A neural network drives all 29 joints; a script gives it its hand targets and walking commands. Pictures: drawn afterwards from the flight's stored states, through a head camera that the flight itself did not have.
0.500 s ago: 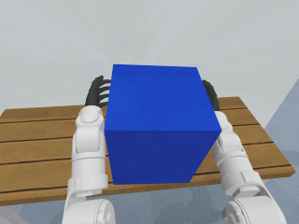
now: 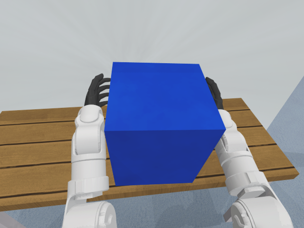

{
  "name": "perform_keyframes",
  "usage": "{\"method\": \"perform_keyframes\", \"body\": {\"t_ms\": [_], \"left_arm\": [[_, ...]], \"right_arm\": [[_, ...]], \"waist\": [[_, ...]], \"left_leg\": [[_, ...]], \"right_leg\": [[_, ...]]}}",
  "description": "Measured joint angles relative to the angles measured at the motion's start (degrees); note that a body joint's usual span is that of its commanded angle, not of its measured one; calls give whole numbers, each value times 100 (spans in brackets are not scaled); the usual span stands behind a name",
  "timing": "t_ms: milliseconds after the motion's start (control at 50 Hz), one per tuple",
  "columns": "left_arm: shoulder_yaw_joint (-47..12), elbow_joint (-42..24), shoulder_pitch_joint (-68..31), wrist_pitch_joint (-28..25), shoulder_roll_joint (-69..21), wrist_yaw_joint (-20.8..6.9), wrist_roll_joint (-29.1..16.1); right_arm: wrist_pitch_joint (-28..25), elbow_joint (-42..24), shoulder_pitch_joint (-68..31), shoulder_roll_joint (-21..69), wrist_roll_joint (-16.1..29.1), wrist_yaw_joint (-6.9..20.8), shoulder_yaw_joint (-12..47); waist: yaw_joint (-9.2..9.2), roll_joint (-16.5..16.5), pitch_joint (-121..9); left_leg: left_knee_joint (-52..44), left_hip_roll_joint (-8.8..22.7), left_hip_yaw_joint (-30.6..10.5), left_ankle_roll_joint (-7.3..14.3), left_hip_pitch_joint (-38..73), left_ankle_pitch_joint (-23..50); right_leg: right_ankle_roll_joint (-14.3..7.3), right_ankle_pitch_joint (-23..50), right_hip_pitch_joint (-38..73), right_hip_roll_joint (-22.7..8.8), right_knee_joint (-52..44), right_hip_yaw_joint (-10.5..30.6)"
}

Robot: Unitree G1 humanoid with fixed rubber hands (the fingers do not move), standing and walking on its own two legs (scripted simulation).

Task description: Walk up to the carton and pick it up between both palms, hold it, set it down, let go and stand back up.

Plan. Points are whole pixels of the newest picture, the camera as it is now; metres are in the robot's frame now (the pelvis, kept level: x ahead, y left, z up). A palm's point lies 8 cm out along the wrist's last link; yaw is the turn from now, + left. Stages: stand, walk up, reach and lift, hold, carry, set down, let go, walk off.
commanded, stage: reach and lift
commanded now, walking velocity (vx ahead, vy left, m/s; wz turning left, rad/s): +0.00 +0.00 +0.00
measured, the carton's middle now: (155, 127) +0.33 +0.00 +0.13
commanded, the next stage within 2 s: hold in 0.24 s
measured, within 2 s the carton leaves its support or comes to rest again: neither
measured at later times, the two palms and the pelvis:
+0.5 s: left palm (87, 104) +0.35 +0.16 +0.19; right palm (213, 103) +0.35 -0.15 +0.19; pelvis -0.01 +0.00 +0.00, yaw +0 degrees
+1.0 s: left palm (87, 102) +0.35 +0.16 +0.20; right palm (214, 101) +0.35 -0.15 +0.19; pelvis -0.01 +0.00 +0.00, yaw +0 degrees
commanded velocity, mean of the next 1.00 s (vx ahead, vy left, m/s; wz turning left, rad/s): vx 0.00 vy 0.00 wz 0.00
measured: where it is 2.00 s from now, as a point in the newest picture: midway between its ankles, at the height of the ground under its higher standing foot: outside the picture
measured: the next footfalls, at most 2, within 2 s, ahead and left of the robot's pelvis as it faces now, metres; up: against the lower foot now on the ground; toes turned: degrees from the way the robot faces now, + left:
none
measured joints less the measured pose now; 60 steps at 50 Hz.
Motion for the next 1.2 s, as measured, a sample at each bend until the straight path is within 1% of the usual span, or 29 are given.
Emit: {"method": "perform_keyframes", "body": {"t_ms": [60, 220, 380, 500, 660, 780, 1020, 1120, 1200], "left_arm": [[21, 27, -51, 53, -1, 4, 19], [37, -143, -59, 169, -19, 8, 27], [55, -433, 73, 405, -11, -33, 0], [149, -301, -60, 528, 6, -88, 30], [197, -172, -253, 538, 46, -118, 54], [205, -207, -233, 555, 36, -131, 65], [222, -144, -258, 534, 57, -156, 53], [157, -319, -156, 550, 72, -164, 38], [156, -342, -108, 563, 50, -171, 57]], "right_arm": [[30, 55, -54, 12, -21, 23, -42], [124, -47, -111, -51, 88, -2, 40], [336, -225, -104, -89, 260, -61, 201], [464, -112, -206, 4, 135, -16, 43], [512, -46, -373, 5, 86, -2, -53], [520, -59, -366, -8, 121, -14, -22], [500, -34, -361, 25, 79, -22, -54], [490, -180, -295, -8, 180, -71, 42], [511, -197, -258, -1, 167, -42, 46]], "waist": [[0, -4, 5], [-10, 11, -7], [3, 5, -43], [43, -5, -102], [50, 22, -140], [29, 17, -135], [54, -5, -139], [31, -6, -102], [22, -11, -92]], "left_leg": [[-15, -3, 9, 5, 19, 5], [-7, 13, 14, -5, 58, -5], [8, 27, -3, -21, 137, -12], [-52, 6, -14, -22, 123, 58], [-74, 3, -8, -21, 56, 112], [-64, 11, -8, -25, 49, 115], [-75, 9, -4, -27, 44, 112], [-40, 14, -24, -28, 57, 79], [-44, 9, -20, -23, 80, 65]], "right_leg": [[1, 0, 8, -2, 0, 10], [-6, 8, 54, 15, -18, 22], [-24, 2, 143, 33, -15, 12], [-32, 6, 85, 12, 34, 1], [-35, 43, 1, 11, 46, 8], [-40, 52, 1, 19, 43, 9], [-44, 35, -16, 19, 57, 16], [-41, 32, 37, 27, 22, -2], [-37, 18, 57, 23, 21, 3]]}}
